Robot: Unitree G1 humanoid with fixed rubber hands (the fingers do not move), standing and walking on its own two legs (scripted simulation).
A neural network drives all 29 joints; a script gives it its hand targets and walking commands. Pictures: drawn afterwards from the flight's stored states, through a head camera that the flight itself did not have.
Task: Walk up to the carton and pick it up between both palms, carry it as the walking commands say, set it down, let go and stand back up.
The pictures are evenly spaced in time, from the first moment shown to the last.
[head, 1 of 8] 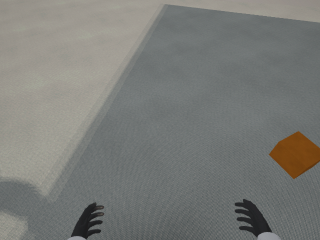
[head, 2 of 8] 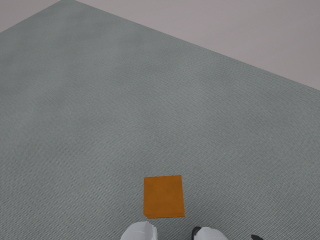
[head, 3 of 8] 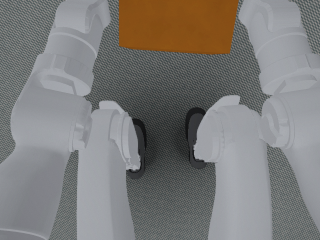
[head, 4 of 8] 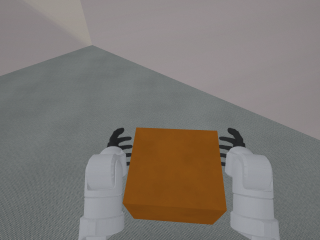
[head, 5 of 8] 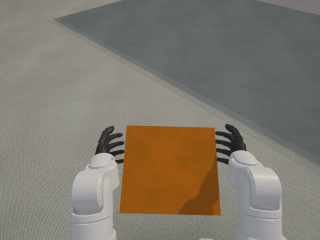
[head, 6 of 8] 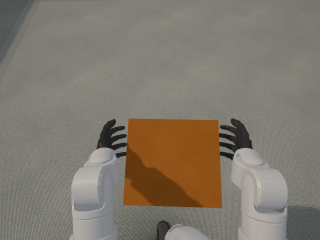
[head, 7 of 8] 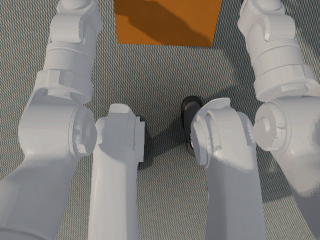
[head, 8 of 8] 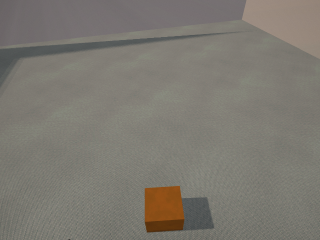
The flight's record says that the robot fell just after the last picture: no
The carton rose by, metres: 0.71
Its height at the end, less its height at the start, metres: +0.00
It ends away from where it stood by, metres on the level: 3.45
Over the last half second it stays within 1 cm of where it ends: yes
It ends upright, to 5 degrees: yes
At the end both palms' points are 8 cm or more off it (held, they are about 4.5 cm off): yes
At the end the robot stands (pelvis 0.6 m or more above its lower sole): yes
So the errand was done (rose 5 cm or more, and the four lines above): yes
